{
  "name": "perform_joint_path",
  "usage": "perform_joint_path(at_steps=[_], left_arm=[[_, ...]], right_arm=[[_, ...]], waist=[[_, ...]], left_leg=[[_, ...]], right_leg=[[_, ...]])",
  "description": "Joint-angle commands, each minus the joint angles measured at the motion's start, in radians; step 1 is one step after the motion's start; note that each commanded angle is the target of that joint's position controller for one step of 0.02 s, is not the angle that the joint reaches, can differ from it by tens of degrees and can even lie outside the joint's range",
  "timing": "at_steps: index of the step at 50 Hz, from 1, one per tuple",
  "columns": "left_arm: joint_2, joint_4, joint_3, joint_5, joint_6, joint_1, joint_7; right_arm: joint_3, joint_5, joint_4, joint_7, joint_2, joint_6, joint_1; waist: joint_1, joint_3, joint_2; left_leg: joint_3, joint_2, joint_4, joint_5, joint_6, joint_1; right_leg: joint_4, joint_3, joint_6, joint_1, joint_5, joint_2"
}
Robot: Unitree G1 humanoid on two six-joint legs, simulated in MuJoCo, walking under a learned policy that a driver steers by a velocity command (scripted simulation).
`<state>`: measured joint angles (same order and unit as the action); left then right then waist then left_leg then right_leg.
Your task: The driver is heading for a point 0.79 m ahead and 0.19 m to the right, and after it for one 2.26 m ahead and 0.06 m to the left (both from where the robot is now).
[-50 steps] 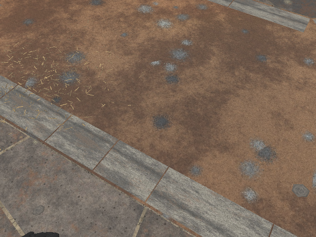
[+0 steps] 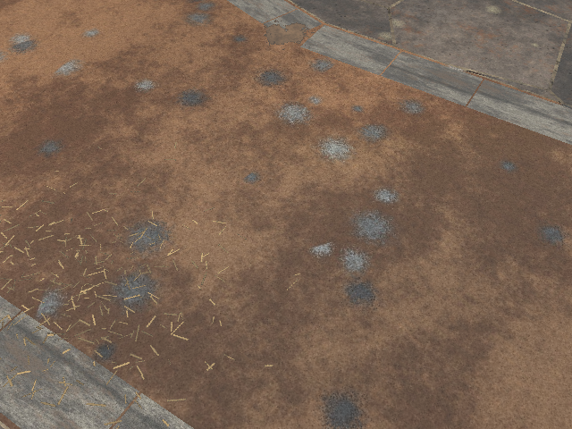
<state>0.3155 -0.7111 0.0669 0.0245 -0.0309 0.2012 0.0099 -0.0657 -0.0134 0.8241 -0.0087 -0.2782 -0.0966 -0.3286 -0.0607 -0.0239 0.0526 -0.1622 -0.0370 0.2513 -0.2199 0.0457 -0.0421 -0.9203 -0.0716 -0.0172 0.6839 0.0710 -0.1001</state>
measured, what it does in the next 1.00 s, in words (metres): walks ahead, turning right: right foot, then left foot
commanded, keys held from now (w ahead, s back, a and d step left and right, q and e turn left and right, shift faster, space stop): w+e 0.68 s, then w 0.32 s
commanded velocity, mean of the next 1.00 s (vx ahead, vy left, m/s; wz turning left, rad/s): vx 0.50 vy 0.00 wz -0.48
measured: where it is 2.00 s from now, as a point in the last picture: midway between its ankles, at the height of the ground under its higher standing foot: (364, 333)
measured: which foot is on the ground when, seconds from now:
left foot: down 0.00-0.24, up 0.26-0.68, down 0.70-1.00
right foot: up 0.00-0.20, down 0.22-0.70, up 0.72-1.00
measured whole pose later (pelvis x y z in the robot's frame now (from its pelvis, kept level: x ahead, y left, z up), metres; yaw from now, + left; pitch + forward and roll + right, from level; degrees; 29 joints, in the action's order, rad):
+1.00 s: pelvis +0.54 -0.10 +0.00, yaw -30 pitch +1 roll +1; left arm 0.29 -0.65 0.05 0.01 -0.05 0.17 0.01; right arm -0.05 0.01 0.84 -0.02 -0.27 -0.09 -0.37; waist -0.08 -0.02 0.05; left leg -0.02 -0.04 0.28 -0.20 0.04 -0.11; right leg -0.83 -0.05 0.00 0.62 0.17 -0.08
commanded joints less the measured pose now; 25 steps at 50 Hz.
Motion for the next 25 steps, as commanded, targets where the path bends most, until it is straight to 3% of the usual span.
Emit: perform_joint_path(at_steps=[1,5,7,9,10,11,12,13,14,15,16,17,18,20,25], left_arm=[[0.006,0.082,-0.009,-0.003,-0.013,-0.058,0.021],[0.005,0.147,-0.014,-0.001,-0.013,-0.177,0.046],[0.019,0.172,-0.008,0.0,-0.012,-0.19,0.056],[0.058,0.174,0.013,-0.004,-0.003,-0.123,0.057],[0.096,0.153,0.035,-0.002,0.0,-0.015,0.053],[0.149,0.112,0.068,-0.001,0.006,0.151,0.038],[0.245,0.09,0.095,0.002,0.018,0.244,0.014],[0.288,0.127,0.09,-0.001,0.001,0.198,0.019],[0.191,0.13,0.063,-0.005,-0.013,0.2,0.026],[0.157,0.122,0.052,-0.01,-0.024,0.169,0.026],[0.138,0.124,0.046,-0.007,-0.028,0.105,0.025],[0.106,0.136,0.036,-0.012,-0.031,0.055,0.022],[0.097,0.148,0.031,-0.023,-0.032,0.028,0.018],[0.109,0.14,0.034,-0.019,-0.038,0.023,0.009],[0.144,0.101,0.044,-0.008,-0.028,0.084,-0.02]], right_arm=[[-0.033,0.006,-0.067,0.011,-0.155,-0.014,0.079],[-0.043,0.023,-0.03,0.014,-0.186,0.013,0.009],[-0.047,0.03,-0.024,0.017,-0.203,0.029,0.005],[-0.056,0.036,-0.03,0.027,-0.235,0.044,0.015],[-0.059,0.038,-0.035,0.032,-0.244,0.052,0.024],[-0.051,0.04,-0.042,0.036,-0.23,0.052,0.037],[-0.022,0.007,-0.074,0.033,-0.139,0.04,-0.008],[0.009,0.002,-0.123,0.018,-0.072,0.004,-0.037],[-0.015,0.035,-0.139,0.001,-0.171,-0.025,0.082],[-0.013,0.056,-0.164,-0.005,-0.172,-0.041,0.136],[-0.009,0.038,-0.155,0.002,-0.153,-0.046,0.136],[-0.016,0.016,-0.145,0.008,-0.163,-0.04,0.127],[-0.02,0.009,-0.14,0.006,-0.164,-0.027,0.107],[-0.016,-0.002,-0.135,0.008,-0.139,-0.008,0.093],[0.01,-0.001,-0.18,0.006,-0.08,0.0,0.271]], waist=[[0.012,-0.05,-0.087],[-0.026,-0.085,-0.076],[-0.01,-0.069,-0.094],[0.046,0.004,-0.139],[0.111,0.069,-0.142],[0.203,0.151,-0.113],[0.195,0.236,0.07],[0.118,0.373,0.199],[0.188,0.344,0.06],[0.166,0.205,0.033],[0.112,0.125,-0.056],[0.078,0.088,-0.049],[0.051,0.076,-0.026],[0.035,0.068,-0.024],[0.094,0.02,0.011]], left_leg=[[0.075,0.278,-0.128,0.314,0.128,-0.035],[0.025,0.314,-0.086,0.377,0.111,0.094],[-0.005,0.322,-0.015,0.562,0.092,0.146],[-0.034,0.318,0.145,0.903,0.071,0.172],[-0.049,0.303,0.303,0.989,0.056,0.145],[-0.069,0.266,0.53,0.896,0.021,0.014],[-0.067,0.178,0.872,0.306,-0.029,-0.33],[0.136,-0.024,1.151,-0.378,-0.067,-0.645],[0.276,0.039,1.176,-0.322,-0.049,-0.749],[0.26,0.076,1.11,-0.235,-0.029,-0.77],[0.255,0.119,1.01,-0.169,-0.03,-0.725],[0.254,0.145,0.931,-0.128,-0.039,-0.662],[0.257,0.155,0.904,-0.1,-0.051,-0.603],[0.235,0.15,0.837,-0.072,-0.087,-0.563],[0.214,0.093,0.473,0.216,-0.13,-0.515]], right_leg=[[0.142,0.024,0.011,-0.011,-0.125,-0.014],[0.257,0.08,0.049,0.027,-0.077,0.002],[0.288,0.121,0.079,-0.009,0.003,0.035],[0.283,0.18,0.12,-0.145,0.108,0.106],[0.303,0.195,0.149,-0.29,0.125,0.148],[0.376,0.168,0.191,-0.551,0.059,0.171],[0.39,-0.166,0.282,-0.883,0.063,-0.031],[0.556,-0.746,0.468,-1.087,0.215,-0.241],[0.621,-0.691,0.414,-1.066,0.248,-0.226],[0.628,-0.539,0.372,-0.932,0.192,-0.189],[0.632,-0.429,0.335,-0.784,0.09,-0.139],[0.643,-0.353,0.317,-0.68,-0.018,-0.105],[0.666,-0.322,0.315,-0.606,-0.077,-0.084],[0.689,-0.275,0.327,-0.521,-0.172,-0.067],[0.684,-0.169,0.262,-0.418,-0.084,0.018]])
